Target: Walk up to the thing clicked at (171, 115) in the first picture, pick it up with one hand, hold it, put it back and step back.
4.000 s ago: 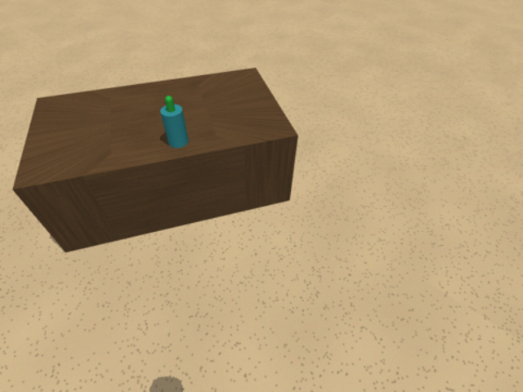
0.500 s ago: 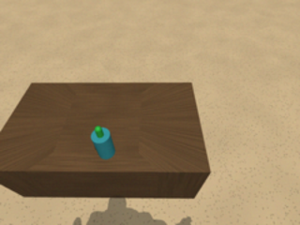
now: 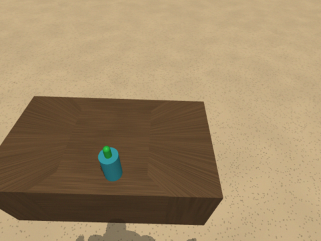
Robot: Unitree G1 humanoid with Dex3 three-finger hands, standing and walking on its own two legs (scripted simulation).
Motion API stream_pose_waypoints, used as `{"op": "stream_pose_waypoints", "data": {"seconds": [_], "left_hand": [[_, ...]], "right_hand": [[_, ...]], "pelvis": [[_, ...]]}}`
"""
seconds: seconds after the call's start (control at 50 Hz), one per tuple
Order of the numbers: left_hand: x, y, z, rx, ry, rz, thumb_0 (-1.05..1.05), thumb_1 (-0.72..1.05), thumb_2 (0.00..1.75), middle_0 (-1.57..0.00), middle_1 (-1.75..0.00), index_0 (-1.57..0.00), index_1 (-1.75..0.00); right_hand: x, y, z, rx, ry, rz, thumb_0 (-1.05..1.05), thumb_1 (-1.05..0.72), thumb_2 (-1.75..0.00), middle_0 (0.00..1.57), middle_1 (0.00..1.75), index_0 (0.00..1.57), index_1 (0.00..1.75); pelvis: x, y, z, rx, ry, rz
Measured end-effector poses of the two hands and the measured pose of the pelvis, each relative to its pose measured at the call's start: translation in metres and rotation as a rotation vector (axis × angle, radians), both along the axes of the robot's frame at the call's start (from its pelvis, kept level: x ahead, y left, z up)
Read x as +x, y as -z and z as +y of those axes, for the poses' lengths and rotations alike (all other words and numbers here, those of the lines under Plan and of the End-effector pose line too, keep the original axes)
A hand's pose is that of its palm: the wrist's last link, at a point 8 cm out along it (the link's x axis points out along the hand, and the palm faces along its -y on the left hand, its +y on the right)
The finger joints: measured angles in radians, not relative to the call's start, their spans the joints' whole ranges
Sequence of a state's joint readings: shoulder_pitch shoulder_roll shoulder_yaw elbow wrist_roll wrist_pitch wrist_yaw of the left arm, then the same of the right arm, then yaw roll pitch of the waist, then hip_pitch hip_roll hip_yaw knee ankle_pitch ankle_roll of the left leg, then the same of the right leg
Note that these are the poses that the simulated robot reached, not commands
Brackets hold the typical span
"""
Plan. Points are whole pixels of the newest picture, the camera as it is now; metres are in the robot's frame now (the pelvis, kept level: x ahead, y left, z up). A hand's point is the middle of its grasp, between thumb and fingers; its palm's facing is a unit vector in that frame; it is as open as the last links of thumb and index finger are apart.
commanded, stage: walk up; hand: left
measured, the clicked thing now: (110, 161) +0.48 +0.21 -0.26
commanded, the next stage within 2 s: stand in 0.62 s
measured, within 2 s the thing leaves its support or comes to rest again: neither
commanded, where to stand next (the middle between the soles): +0.06 +0.01 m, yaw -1 degrees
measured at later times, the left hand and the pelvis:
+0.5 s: hand out of the picture +0.08 +0.26 -0.16, palm faces +0.02 -0.93 -0.35, open 7.4 cm; pelvis +0.01 +0.00 +0.00, yaw +1 degrees
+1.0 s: hand out of the picture +0.09 +0.24 -0.16, palm faces -0.01 -0.94 -0.33, open 7.4 cm; pelvis +0.01 -0.01 +0.00, yaw +0 degrees
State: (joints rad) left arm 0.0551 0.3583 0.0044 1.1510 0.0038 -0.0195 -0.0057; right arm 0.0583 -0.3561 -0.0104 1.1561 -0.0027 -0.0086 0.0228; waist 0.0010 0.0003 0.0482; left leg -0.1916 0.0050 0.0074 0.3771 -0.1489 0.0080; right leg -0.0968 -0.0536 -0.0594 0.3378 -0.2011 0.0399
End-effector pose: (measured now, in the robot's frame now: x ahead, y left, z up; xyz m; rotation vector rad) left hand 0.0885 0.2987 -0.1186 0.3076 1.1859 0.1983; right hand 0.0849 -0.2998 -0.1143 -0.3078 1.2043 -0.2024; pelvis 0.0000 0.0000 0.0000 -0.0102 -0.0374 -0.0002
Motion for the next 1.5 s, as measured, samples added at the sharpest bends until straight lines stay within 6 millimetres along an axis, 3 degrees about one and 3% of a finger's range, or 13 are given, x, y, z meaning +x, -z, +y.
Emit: {"op": "stream_pose_waypoints", "data": {"seconds": [0.32, 0.78, 1.18, 1.5], "left_hand": [[-0.028, -0.001, 0.005, 0.016, -0.052, 0.078, 0.0, 0.9, 0.89, -0.21, -0.3, -0.21, -0.3], [-0.001, 0.0, -0.006, -0.003, -0.025, 0.033, 0.0, 0.9, 0.89, -0.21, -0.3, -0.21, -0.3], [-0.012, 0.0, -0.016, -0.003, -0.017, 0.063, 0.0, 0.9, 0.89, -0.21, -0.3, -0.21, -0.3], [-0.01, -0.001, -0.02, 0.001, -0.01, 0.052, 0.0, 0.9, 0.89, -0.21, -0.3, -0.21, -0.3]], "right_hand": [[0.013, 0.005, 0.006, 0.02, -0.021, 0.017, 0.01, -0.9, -0.89, 0.2, 0.3, 0.2, 0.3], [0.016, 0.001, 0.003, 0.01, -0.01, -0.001, 0.01, -0.9, -0.89, 0.2, 0.3, 0.2, 0.3], [0.0, 0.005, -0.008, 0.011, 0.002, 0.03, 0.01, -0.9, -0.89, 0.2, 0.3, 0.2, 0.3], [-0.001, 0.004, -0.013, 0.008, 0.0, 0.028, 0.01, -0.9, -0.89, 0.2, 0.3, 0.2, 0.3]], "pelvis": [[0.007, -0.002, -0.001, 0.003, -0.016, 0.01], [0.014, -0.003, -0.005, 0.008, -0.009, 0.008], [0.012, -0.003, -0.013, 0.008, -0.003, 0.005], [0.013, -0.003, -0.018, 0.007, 0.0, 0.003]]}}
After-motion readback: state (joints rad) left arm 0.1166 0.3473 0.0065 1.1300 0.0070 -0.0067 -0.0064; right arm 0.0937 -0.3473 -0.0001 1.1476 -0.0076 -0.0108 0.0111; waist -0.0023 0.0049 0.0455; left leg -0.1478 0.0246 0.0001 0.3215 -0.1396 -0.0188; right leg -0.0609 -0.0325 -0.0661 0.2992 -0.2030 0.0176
